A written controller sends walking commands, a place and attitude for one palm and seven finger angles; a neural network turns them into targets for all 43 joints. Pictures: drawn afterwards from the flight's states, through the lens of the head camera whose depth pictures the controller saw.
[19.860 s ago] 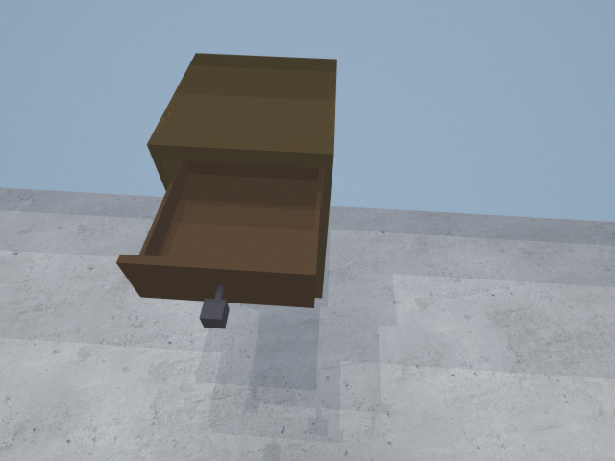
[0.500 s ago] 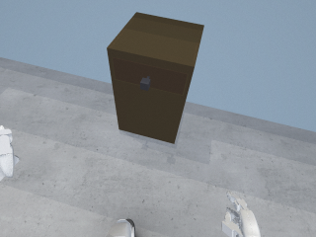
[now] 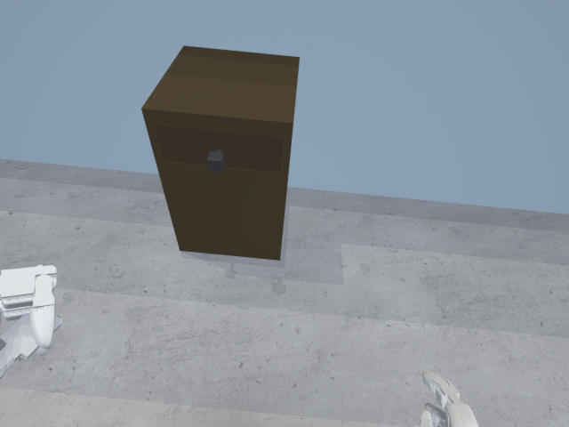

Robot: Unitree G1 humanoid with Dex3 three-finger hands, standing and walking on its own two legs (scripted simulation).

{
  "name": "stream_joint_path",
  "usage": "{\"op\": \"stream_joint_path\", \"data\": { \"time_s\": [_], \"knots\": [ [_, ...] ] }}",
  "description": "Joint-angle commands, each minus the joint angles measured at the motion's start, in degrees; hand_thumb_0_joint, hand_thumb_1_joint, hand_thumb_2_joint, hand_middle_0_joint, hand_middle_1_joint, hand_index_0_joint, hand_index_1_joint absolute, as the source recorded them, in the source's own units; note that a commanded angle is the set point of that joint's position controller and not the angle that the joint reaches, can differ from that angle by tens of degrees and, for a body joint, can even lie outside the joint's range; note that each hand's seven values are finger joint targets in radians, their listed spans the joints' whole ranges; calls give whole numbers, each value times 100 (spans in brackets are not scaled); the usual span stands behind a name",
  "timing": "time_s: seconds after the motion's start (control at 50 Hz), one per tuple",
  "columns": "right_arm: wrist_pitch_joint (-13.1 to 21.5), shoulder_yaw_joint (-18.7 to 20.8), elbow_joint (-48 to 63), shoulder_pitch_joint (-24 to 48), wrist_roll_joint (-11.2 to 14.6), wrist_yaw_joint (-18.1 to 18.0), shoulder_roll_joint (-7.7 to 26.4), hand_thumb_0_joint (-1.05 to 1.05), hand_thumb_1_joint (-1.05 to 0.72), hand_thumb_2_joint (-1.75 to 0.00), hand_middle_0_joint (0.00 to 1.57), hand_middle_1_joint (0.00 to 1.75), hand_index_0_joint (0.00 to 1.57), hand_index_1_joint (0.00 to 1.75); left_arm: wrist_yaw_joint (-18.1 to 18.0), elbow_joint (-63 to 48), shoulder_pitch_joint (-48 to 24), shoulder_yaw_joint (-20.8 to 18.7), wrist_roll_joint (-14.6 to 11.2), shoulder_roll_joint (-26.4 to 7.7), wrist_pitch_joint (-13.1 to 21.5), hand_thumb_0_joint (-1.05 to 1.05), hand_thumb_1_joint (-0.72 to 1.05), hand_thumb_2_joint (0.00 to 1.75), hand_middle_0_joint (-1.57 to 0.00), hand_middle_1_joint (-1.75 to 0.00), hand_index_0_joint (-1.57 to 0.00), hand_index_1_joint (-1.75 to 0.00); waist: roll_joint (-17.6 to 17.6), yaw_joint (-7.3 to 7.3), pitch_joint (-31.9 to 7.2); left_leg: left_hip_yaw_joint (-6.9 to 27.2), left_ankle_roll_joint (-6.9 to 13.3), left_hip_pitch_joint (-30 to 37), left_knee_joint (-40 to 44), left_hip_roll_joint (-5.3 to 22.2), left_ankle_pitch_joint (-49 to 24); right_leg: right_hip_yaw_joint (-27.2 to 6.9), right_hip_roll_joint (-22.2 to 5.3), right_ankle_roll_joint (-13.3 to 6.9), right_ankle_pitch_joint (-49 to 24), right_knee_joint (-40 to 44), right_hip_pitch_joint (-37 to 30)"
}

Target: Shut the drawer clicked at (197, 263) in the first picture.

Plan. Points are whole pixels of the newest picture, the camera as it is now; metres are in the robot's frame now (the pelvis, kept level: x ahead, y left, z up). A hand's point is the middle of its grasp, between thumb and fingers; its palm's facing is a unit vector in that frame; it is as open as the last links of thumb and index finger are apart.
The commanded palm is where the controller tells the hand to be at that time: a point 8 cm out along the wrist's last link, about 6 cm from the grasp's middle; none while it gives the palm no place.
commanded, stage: stop stepping back and stand still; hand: left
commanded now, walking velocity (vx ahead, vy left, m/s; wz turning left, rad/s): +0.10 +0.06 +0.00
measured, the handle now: (217, 157) +0.88 +0.21 -0.20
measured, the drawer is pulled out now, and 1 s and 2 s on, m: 0.00 0.00 0.00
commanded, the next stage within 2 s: let the arm hang, fingers relaxed in 0.70 s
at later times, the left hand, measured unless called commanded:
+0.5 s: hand (53, 287) +0.22 +0.25 +0.16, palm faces +0.33 -0.82 -0.46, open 3.2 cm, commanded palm +0.16 +0.29 +0.18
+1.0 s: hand (124, 417) +0.16 +0.23 -0.10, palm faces +0.01 -0.94 -0.34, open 3.0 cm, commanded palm none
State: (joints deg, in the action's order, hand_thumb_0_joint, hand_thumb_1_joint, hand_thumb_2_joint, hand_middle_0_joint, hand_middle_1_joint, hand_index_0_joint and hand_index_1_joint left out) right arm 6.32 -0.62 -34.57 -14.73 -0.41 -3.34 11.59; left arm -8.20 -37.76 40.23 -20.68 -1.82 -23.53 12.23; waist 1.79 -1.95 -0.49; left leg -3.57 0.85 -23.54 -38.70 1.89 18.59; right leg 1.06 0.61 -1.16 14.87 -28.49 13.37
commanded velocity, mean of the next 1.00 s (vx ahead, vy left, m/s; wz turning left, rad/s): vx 0.00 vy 0.00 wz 0.00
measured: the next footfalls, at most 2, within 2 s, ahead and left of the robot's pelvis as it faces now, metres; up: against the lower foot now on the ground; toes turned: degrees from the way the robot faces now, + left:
none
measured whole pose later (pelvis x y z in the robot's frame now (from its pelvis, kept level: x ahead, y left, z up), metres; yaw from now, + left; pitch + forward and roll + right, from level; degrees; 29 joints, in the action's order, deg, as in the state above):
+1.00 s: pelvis +0.02 +0.02 +0.00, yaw -1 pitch +1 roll +0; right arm 1.2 0.5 -46.4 -8.6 -0.9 0.4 15.6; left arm -0.5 29.6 17.6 -2.9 2.1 -14.5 -2.4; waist -2.8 -0.8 -0.9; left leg -2.3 2.0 -18.6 -32.8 -0.9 15.0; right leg 0.0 -0.5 0.5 18.6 -33.0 15.2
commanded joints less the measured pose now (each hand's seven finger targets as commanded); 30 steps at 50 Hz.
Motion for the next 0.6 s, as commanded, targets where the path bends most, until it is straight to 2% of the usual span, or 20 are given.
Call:
{"op": "stream_joint_path", "data": {
  "time_s": [0.0, 0.02, 0.04, 0.06, 0.08, 0.1, 0.12, 0.14, 0.18, 0.2, 0.22, 0.24, 0.26, 0.28, 0.3, 0.34, 0.38, 0.42, 0.54, 0.58],
  "knots": [
    [204, 262, 693, 498, 42, -72, 568, 0, -90, -90, 20, 30, 20, 30, -274, -626, -378, -856, -83, -744, 312, 0, 90, 90, -140, -160, -140, -160, 226, -49, -233, 309, 40, 562, 447, 166, 10, -1402, -1441, -733, 1251, 1119, 621],
    [216, 270, 718, 595, 54, -142, 601, 0, -90, -90, 20, 30, 20, 30, -260, -656, -565, -689, -62, -642, 313, 0, 90, 90, -140, -160, -140, -160, -26, -43, -110, 264, 64, 1092, 1035, 131, -101, -861, -1058, -483, 1379, 801, 904],
    [275, 272, 700, 646, 41, -201, 710, 0, -90, -90, 20, 30, 20, 30, -256, -531, -634, -638, -38, -607, 347, 0, 90, 90, -140, -160, -140, -160, -582, -19, 77, 668, 186, 1310, 1588, 348, 224, -593, -651, -272, 1348, 319, 1213],
    [319, 283, 693, 610, 10, -241, 819, 0, -90, -90, 20, 30, 20, 30, -264, -473, -659, -622, -30, -544, 387, 0, 90, 90, -140, -160, -140, -160, -1425, 27, 55, 1577, 431, 1299, 2164, 882, 737, -278, -218, -40, 1094, -416, 1292],
    [338, 255, 725, 629, 39, -248, 799, 0, -90, -90, 20, 30, 20, 30, -272, -495, -786, -579, 18, -566, 372, 0, 90, 90, -140, -160, -140, -160, -1587, 59, 50, 2264, 638, 1013, 2565, 1343, 1019, 42, 13, 121, 864, -1015, 1120],
    [367, 254, 725, 677, 51, -242, 746, 0, -90, -90, 20, 30, 20, 30, -243, -426, -908, -613, 32, -635, 369, 0, 90, 90, -140, -160, -140, -160, -1221, 105, 38, 2109, 666, 705, 2620, 1346, 979, 15, -6, 166, 933, -1080, 786],
    [407, 235, 676, 724, 42, -247, 728, 0, -90, -90, 20, 30, 20, 30, -194, -397, -1004, -676, 50, -724, 375, 0, 90, 90, -140, -160, -140, -160, -1229, 118, 40, 1904, 585, 290, 2786, 1238, 1593, -27, -86, 178, 989, -1011, 480],
    [408, 207, 666, 728, 31, -242, 706, 0, -90, -90, 20, 30, 20, 30, -188, -304, -1017, -615, 103, -637, 345, 0, 90, 90, -140, -160, -140, -160, -1167, 142, 257, 1702, 547, -84, 2748, 1155, 1689, 1, -99, 161, 771, -712, 173],
    [407, 193, 681, 722, 34, -177, 692, 0, -90, -90, 20, 30, 20, 30, -150, -390, -1018, -481, 129, -561, 327, 0, 90, 90, -140, -160, -140, -160, -723, 151, 258, 1124, 373, -146, 2323, 795, 1304, -89, -161, 93, 465, 104, -210],
    [417, 212, 696, 744, 32, -149, 679, 0, -90, -90, 20, 30, 20, 30, -140, -435, -934, -492, 124, -602, 341, 0, 90, 90, -140, -160, -140, -160, -377, 148, 210, 820, 266, 24, 1888, 504, 992, -435, -286, 17, 520, 573, -101],
    [417, 243, 726, 771, 10, -119, 676, 0, -90, -90, 20, 30, 20, 30, -123, -536, -859, -574, 92, -735, 347, 0, 90, 90, -140, -160, -140, -160, 230, 142, 138, 570, 155, 201, 1294, 197, 639, -997, -576, -113, 925, 1045, 168],
    [383, 238, 693, 792, -6, -86, 618, 0, -90, -90, 20, 30, 20, 30, -96, -507, -771, -569, 52, -733, 322, 0, 90, 90, -140, -160, -140, -160, 627, 122, 193, 398, 57, 438, 712, 15, 382, -1507, -907, -265, 1622, 1535, 668],
    [324, 252, 652, 737, 4, -64, 590, 0, -90, -90, 20, 30, 20, 30, -103, -522, -681, -583, 29, -726, 288, 0, 90, 90, -140, -160, -140, -160, 779, 106, 194, 293, 12, 512, 166, -36, 56, -1865, -1188, -425, 1810, 1842, 826],
    [288, 248, 634, 725, 14, -42, 585, 0, -90, -90, 20, 30, 20, 30, -117, -552, -686, -558, 18, -682, 265, 0, 90, 90, -140, -160, -140, -160, 684, 84, 195, 304, -1, 551, -5, -26, -151, -1882, -1322, -535, 1452, 1849, 821],
    [274, 227, 641, 715, 7, -26, 565, 0, -90, -90, 20, 30, 20, 30, -144, -663, -699, -629, 23, -724, 280, 0, 90, 90, -140, -160, -140, -160, 486, 73, 23, 316, 12, 614, 358, 18, -347, -1593, -1279, -545, 805, 1582, 507],
    [290, 201, 663, 733, 4, -76, 582, 0, -90, -90, 20, 30, 20, 30, -168, -631, -517, -700, -18, -702, 327, 0, 90, 90, -140, -160, -140, -160, -177, 73, -290, 445, 38, 1106, 1254, 123, -1050, -920, -786, -269, -448, 846, 135],
    [281, 222, 711, 796, 14, -134, 674, 0, -90, -90, 20, 30, 20, 30, -157, -569, -419, -715, -42, -715, 361, 0, 90, 90, -140, -160, -140, -160, -590, 161, -456, 790, 129, 1387, 1646, 437, -1653, -527, -319, 15, -799, 436, 57],
    [271, 181, 732, 808, 4, -167, 607, 0, -90, -90, 20, 30, 20, 30, -139, -475, -313, -739, -59, -711, 337, 0, 90, 90, -140, -160, -140, -160, -1011, 165, -539, 917, 171, 1407, 1807, 565, -2063, -269, -191, 105, -959, 198, -45],
    [327, 233, 815, 787, 57, -143, 658, 0, -90, -90, 20, 30, 20, 30, -99, -726, -278, -636, -64, -694, 376, 0, 90, 90, -140, -160, -140, -160, -522, 170, -760, 670, 101, 1492, 1569, 460, -2571, -281, -251, 120, -1737, 310, -439],
    [308, 250, 834, 783, 60, -122, 675, 0, -90, -90, 20, 30, 20, 30, -95, -780, -134, -644, -75, -683, 378, 0, 90, 90, -140, -160, -140, -160, -536, 162, -822, 605, 80, 1503, 1507, 396, -2517, -350, -291, 97, -1873, 366, -475]
  ]
}}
